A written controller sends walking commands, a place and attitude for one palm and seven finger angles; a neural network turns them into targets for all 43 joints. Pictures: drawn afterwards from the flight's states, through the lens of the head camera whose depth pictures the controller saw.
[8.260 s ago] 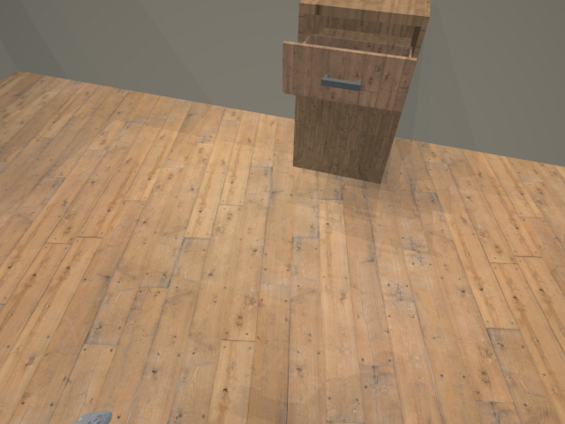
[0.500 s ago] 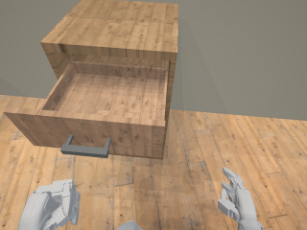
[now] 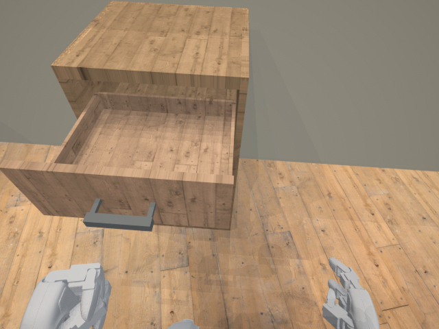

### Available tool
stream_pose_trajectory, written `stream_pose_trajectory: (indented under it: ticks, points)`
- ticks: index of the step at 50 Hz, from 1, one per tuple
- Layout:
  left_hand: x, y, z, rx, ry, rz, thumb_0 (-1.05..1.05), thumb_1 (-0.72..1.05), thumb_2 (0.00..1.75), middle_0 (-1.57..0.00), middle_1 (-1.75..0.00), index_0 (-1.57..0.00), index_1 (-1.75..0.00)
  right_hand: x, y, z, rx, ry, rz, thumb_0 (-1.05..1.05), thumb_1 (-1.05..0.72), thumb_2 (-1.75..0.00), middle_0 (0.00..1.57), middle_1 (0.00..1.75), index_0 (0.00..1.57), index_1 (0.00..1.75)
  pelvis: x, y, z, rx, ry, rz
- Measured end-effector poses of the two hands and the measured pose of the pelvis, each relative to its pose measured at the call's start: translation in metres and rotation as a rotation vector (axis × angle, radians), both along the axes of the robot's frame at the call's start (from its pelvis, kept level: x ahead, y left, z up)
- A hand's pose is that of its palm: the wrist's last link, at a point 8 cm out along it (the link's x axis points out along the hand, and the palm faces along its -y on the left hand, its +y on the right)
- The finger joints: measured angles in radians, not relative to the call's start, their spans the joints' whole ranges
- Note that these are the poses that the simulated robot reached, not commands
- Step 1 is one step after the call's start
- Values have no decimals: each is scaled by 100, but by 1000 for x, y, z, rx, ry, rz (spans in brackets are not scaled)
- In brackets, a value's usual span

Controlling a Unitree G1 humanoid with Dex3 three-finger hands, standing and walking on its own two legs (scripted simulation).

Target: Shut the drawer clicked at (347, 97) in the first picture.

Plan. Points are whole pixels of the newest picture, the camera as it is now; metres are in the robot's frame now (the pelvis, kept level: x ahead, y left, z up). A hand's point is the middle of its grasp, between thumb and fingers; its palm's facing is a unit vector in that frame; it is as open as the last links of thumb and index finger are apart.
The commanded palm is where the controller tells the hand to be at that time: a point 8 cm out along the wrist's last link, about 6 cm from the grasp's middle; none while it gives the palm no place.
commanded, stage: raise the hand and make a fist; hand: left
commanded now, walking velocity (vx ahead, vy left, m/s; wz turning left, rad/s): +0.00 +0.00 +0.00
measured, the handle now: (122, 213) +0.34 +0.23 -0.01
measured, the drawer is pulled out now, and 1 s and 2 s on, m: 0.29 0.29 0.29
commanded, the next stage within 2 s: bring the fist close to the handle in 0.08 s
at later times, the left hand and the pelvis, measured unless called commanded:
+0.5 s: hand (112, 296) +0.17 +0.18 +0.05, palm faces +0.03 -1.00 -0.07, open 3.3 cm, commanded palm +0.14 +0.24 +0.05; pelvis +0.00 -0.02 -0.01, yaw +1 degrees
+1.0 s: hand (127, 277) +0.21 +0.18 +0.00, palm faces +0.00 -1.00 -0.05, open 3.3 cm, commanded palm +0.19 +0.23 +0.00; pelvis -0.01 -0.01 -0.04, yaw -1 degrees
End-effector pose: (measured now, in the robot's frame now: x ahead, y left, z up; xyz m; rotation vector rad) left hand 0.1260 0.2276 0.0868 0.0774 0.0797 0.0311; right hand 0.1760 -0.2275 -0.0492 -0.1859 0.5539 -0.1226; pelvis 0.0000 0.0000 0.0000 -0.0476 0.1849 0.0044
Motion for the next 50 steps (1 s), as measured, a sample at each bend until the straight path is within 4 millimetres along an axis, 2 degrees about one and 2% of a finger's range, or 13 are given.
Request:
stream_pose_trajectory:
  ticks: [11, 16, 34, 50]
  points:
    - [-4, -2, 0, 10, 3, 10, 1, 90, 90, -140, -160, -140, -160, 8, -2, 0, 23, -24, 7, 1, -91, -90, 21, 30, 21, 30, -1, -8, 0, 3, -4, 5]
    - [-1, -1, -9, 2, 4, 16, 1, 89, 90, -140, -160, -140, -160, 10, -5, -2, 12, -23, 20, 1, -91, -90, 21, 30, 21, 30, -2, -13, -1, 3, 4, 10]
    - [35, 6, -46, -9, 18, -3, 1, 90, 90, -140, -160, -140, -160, -10, -30, -29, -35, 86, -38, 1, -91, -90, 21, 30, 21, 30, -3, -20, -14, 3, 62, -1]
    - [61, 4, -80, -28, -4, -32, 1, 90, 90, -140, -160, -140, -160, -11, -20, -56, -49, 134, -12, 1, -91, -90, 21, 30, 21, 30, -8, -11, -36, -1, 130, -9]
